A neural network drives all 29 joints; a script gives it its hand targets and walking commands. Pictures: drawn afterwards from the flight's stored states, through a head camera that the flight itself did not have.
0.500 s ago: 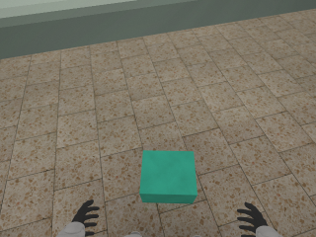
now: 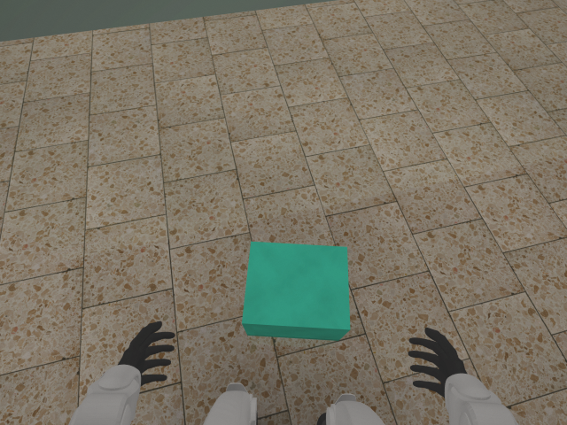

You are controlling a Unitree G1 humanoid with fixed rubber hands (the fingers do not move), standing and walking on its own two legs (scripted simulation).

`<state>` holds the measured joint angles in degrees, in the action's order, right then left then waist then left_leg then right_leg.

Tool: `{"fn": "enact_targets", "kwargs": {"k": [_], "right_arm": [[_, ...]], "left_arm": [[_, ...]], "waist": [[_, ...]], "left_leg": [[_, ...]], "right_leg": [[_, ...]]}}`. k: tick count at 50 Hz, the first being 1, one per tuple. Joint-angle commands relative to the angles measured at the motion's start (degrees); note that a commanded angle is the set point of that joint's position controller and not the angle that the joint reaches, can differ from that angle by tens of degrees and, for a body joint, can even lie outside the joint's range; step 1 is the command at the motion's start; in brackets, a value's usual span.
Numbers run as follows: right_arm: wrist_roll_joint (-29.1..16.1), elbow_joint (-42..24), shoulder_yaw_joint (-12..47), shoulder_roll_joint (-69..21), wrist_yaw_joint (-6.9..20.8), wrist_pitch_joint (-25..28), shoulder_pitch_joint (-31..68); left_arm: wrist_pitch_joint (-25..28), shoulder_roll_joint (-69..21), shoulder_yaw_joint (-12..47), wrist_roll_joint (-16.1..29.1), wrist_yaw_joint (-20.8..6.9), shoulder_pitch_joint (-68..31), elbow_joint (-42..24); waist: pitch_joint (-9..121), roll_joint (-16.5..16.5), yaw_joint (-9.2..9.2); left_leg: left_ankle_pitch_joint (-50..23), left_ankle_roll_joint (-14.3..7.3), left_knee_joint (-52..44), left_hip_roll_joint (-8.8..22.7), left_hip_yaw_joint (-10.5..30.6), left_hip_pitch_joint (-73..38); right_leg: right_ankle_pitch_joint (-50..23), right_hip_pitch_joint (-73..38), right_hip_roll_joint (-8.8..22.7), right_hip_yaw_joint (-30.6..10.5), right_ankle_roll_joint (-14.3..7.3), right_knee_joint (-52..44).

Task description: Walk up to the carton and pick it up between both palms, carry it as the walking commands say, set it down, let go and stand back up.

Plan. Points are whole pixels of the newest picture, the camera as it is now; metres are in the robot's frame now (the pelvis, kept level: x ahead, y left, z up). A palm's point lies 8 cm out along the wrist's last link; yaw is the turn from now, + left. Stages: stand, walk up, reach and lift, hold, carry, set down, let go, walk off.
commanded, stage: reach and lift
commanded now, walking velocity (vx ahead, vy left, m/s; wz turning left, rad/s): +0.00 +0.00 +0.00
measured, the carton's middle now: (295, 292) +0.47 -0.02 -0.62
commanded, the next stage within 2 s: none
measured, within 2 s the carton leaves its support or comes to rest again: neither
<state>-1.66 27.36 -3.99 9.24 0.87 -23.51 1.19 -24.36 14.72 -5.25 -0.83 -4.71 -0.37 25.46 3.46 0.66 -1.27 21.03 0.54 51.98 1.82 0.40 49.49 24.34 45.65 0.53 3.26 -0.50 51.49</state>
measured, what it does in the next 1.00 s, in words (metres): lowers itself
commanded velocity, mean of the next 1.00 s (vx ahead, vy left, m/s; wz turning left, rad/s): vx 0.00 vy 0.00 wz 0.00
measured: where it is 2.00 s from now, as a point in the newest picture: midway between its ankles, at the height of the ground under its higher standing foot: outside the picture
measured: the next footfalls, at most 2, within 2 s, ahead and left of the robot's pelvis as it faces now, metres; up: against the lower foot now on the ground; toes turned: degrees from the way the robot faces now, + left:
none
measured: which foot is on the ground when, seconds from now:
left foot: down 0.00-1.00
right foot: down 0.00-1.00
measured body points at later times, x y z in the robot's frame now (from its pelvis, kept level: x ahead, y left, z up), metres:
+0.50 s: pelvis -0.08 +0.01 -0.05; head +0.14 +0.01 +0.34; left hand +0.34 +0.23 -0.15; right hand +0.31 -0.24 -0.14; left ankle +0.03 +0.12 -0.69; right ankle +0.00 -0.12 -0.69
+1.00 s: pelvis -0.06 +0.00 -0.07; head +0.25 +0.00 +0.26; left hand +0.48 +0.22 -0.17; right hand +0.44 -0.26 -0.17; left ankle +0.03 +0.12 -0.69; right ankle +0.00 -0.12 -0.69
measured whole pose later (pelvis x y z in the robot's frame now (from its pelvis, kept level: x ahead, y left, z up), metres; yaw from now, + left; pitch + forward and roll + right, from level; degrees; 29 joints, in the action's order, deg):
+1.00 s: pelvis -0.06 +0.00 -0.07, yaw -1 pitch +41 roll +0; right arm -6.8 51.4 -16.1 20.5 -0.3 -11.1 63.9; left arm -10.1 26.7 -13.5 4.8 -5.2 -68.1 58.4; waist -3.0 0.1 -2.6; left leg 15.9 0.2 61.6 1.9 -0.6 86.3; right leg 20.1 84.2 0.6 1.8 -0.3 63.8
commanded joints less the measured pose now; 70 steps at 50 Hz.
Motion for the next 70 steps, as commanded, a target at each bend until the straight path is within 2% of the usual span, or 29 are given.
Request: {"fn": "enact_targets", "kwargs": {"k": [1,5,7,10,11,14,16,17,18,20,24,26,27,28,32,34,38,42,49,52,53,56,62,65,66,67,68,69,70], "right_arm": [[0.3,-1.3,-1.7,4.6,-0.2,0.2,1.6],[0.4,-2.0,-2.8,6.5,-0.3,1.2,11.3],[0.5,-3.1,-4.4,8.4,-0.5,0.9,18.0],[-0.1,-6.7,-4.7,10.2,-0.7,-0.3,29.1],[-0.6,-6.9,-5.0,10.7,-0.7,-1.1,32.2],[-2.5,-4.1,-4.9,12.4,-0.7,-3.8,39.3],[-3.6,-0.9,-4.9,13.2,-0.7,-5.2,43.2],[-3.9,0.7,-5.5,13.8,-0.8,-5.4,44.7],[-4.0,2.2,-5.6,14.0,-1.0,-5.6,45.8],[-3.8,5.5,-6.0,15.0,-1.4,-5.2,48.0],[-3.0,12.2,-7.3,16.3,-1.7,-1.2,53.5],[-2.0,14.3,-9.0,17.2,-1.8,1.5,54.7],[-1.6,13.5,-9.6,17.6,-1.7,3.2,56.8],[-1.7,13.2,-10.3,18.2,-1.7,4.5,58.4],[-3.6,12.4,-9.7,18.6,-1.2,9.0,62.2],[-4.4,12.8,-10.4,19.8,-1.1,10.4,64.2],[-5.2,14.8,-11.3,19.9,-0.9,12.6,65.8],[-5.0,17.3,-12.2,19.8,-0.8,13.8,68.8],[-5.0,17.3,-13.9,19.6,-1.5,14.1,77.5],[-4.9,14.7,-15.0,20.0,-1.9,13.6,80.5],[-4.7,15.8,-15.3,20.0,-2.0,13.2,81.4],[-3.9,14.4,-16.2,19.8,-1.9,13.0,79.7],[-1.9,13.6,-17.5,18.7,-1.1,13.3,76.6],[-1.4,15.6,-18.0,19.2,-0.5,13.6,78.2],[-1.4,14.1,-18.1,19.8,-0.4,13.7,79.9],[-1.3,16.6,-18.3,20.0,-0.3,13.8,80.4],[-1.8,13.9,-18.2,20.5,-0.2,13.7,82.6],[-1.4,20.6,-18.1,20.9,0.1,13.5,82.1],[-2.4,13.7,-18.2,21.3,0.1,13.5,84.6]], "left_arm": [[0.1,1.9,0.5,1.5,0.4,-2.9,-0.3],[1.6,4.0,-1.7,1.8,0.6,-12.0,1.3],[1.6,5.9,-3.5,1.7,0.8,-18.4,-0.4],[0.9,10.3,-6.5,1.5,1.4,-28.2,-2.6],[0.2,11.2,-7.1,1.5,1.7,-31.4,-2.1],[-2.5,12.9,-6.6,2.8,2.2,-40.3,1.6],[-4.0,12.8,-5.4,4.6,2.2,-46.1,5.2],[-4.4,13.2,-4.6,5.3,2.1,-48.6,6.2],[-4.6,13.3,-4.5,5.6,1.9,-48.9,8.0],[-4.1,14.1,-3.8,6.4,1.4,-52.4,11.2],[-0.1,15.0,-3.8,5.8,0.9,-58.6,16.9],[2.4,14.5,-4.1,5.0,0.9,-59.4,18.5],[3.9,15.0,-4.7,4.6,1.0,-61.1,18.4],[5.2,14.8,-5.1,4.4,1.1,-62.9,17.4],[9.2,15.7,-6.0,4.6,2.0,-66.3,18.5],[10.9,17.2,-7.0,4.6,2.5,-68.6,19.6],[13.7,18.1,-7.5,5.3,2.3,-72.3,20.4],[15.3,19.7,-8.3,5.4,1.0,-76.0,23.8],[16.2,23.8,-10.3,5.7,-0.9,-85.4,27.0],[16.0,25.3,-11.2,5.5,-1.2,-89.2,26.0],[15.7,25.8,-11.8,5.3,-1.3,-90.8,26.6],[15.2,25.0,-11.7,4.7,-1.6,-89.7,27.7],[15.4,23.4,-12.3,3.2,-2.3,-87.8,27.1],[15.4,22.2,-12.1,2.9,-2.0,-89.0,27.8],[15.3,22.3,-12.0,3.0,-1.8,-90.2,26.0],[15.2,21.8,-12.0,3.2,-1.5,-90.8,28.2],[15.0,22.1,-11.4,3.6,-1.1,-92.4,24.6],[14.7,21.6,-11.2,3.5,-0.9,-91.8,30.6],[14.4,21.8,-10.0,4.4,-0.3,-94.7,22.2]], "waist": [[15.6,-3.9,-1.1],[9.6,-2.9,-1.87],[11.9,-1.7,-1.83],[18.4,0.9,-0.02],[20.5,-0.3,0.29],[24.6,-0.7,0.64],[25.3,-0.9,-0.06],[26.5,-1.2,-0.87],[26.9,-2.6,-0.64],[27.7,-2.5,-1.74],[27.9,-1.8,-2.03],[31.7,-2.2,-2.54],[34.5,-1.5,-2.35],[37.8,-2.3,-2.49],[50.4,-3.3,-1.19],[53.0,-3.8,-0.71],[54.7,-3.9,-1.05],[53.9,-3.0,-1.45],[57.7,-1.5,-1.39],[62.3,-2.0,-1.24],[62.4,-1.8,-1.02],[64.8,-3.0,-1.81],[60.7,-4.1,-2.15],[54.9,-5.0,-2.49],[55.7,-4.7,-2.74],[53.2,-4.8,-2.69],[57.0,-5.3,-2.48],[50.4,-5.2,-2.56],[58.3,-5.3,-2.85]], "left_leg": [[-18.6,-0.3,-0.9,-4.0,0.7,-16.8],[-6.7,-0.5,-0.2,-3.0,0.3,-11.5],[-2.1,-0.5,0.1,-2.9,-0.3,-10.1],[1.6,-0.9,1.3,-3.2,-1.5,-8.9],[3.1,-0.9,1.5,-3.1,-1.9,-9.1],[6.7,-1.0,1.6,-2.9,-2.0,-10.2],[8.6,-0.9,1.7,-2.7,-2.0,-9.5],[8.4,-0.8,1.8,-2.5,-1.9,-9.2],[7.8,-0.6,2.1,-2.7,-2.5,-8.9],[8.2,-0.5,2.1,-2.5,-2.6,-7.9],[3.4,0.1,2.9,-2.4,-1.8,-4.5],[-2.6,0.7,3.7,-2.8,-1.2,-6.3],[-6.0,0.9,4.6,-3.2,-0.7,-7.0],[-8.7,1.3,5.2,-3.3,-0.5,-8.8],[-23.0,1.4,8.1,-4.0,0.9,-14.8],[-25.9,1.3,9.1,-4.0,1.2,-14.8],[-30.5,0.7,9.9,-3.8,1.6,-12.3],[-29.7,0.1,10.4,-3.8,1.4,-5.8],[-25.8,-0.8,11.2,-4.2,0.3,5.2],[-26.1,-0.5,11.8,-4.3,-0.1,5.2],[-25.4,-0.4,11.9,-4.2,-0.1,6.1],[-26.9,-0.3,13.1,-4.2,-0.2,4.5],[-26.4,-0.5,16.7,-4.1,0.3,6.6],[-23.5,-0.5,19.3,-3.5,0.9,8.6],[-22.9,-0.6,19.8,-3.4,1.1,8.0],[-21.3,-0.4,21.0,-3.2,1.3,10.0],[-21.1,-0.5,21.5,-3.5,1.4,7.6],[-17.0,-0.4,22.8,-3.1,1.6,11.6],[-18.8,-0.5,22.7,-3.3,1.9,7.4]], "right_leg": [[-17.1,-0.3,-2.5,-2.0,0.0,-4.0],[-6.7,3.7,-1.6,-1.8,0.1,-3.1],[-3.2,3.0,-1.2,-1.8,0.7,-2.2],[-0.1,0.4,-0.9,-1.7,1.5,-0.7],[1.0,-0.1,-0.6,-1.5,1.5,-0.3],[3.9,0.7,-0.6,-1.2,1.1,0.5],[5.4,1.9,-0.6,-1.2,0.7,0.6],[4.8,2.6,-0.8,-1.2,0.6,0.9],[4.5,2.7,-0.8,-1.3,0.3,0.7],[4.7,4.4,-1.1,-1.2,0.3,0.8],[1.3,8.7,-1.5,-0.8,0.5,1.9],[-3.5,11.0,-2.0,-0.2,0.7,3.0],[-6.0,12.1,-2.4,0.2,1.0,4.2],[-8.0,12.5,-2.5,0.6,1.1,4.5],[-16.0,16.5,-3.4,1.1,2.1,6.3],[-17.5,17.9,-3.3,1.0,2.6,6.5],[-21.9,19.2,-3.0,0.0,2.9,6.7],[-25.0,18.3,-2.4,-1.3,3.2,6.8],[-30.1,12.2,-1.9,-3.0,4.0,9.0],[-30.5,10.7,-1.8,-2.8,4.1,9.4],[-29.5,11.1,-1.8,-2.7,4.0,9.7],[-29.6,13.0,-2.0,-2.1,4.0,10.3],[-25.7,22.5,-2.5,-1.3,3.7,12.9],[-18.9,32.2,-2.7,-0.6,3.3,14.9],[-17.8,33.2,-3.0,-0.1,3.4,15.9],[-15.5,36.4,-2.9,0.0,3.2,17.1],[-14.9,35.5,-3.3,0.4,3.2,18.2],[-10.0,41.2,-3.0,0.5,3.0,19.4],[-12.0,37.5,-3.6,0.6,2.7,20.3]]}}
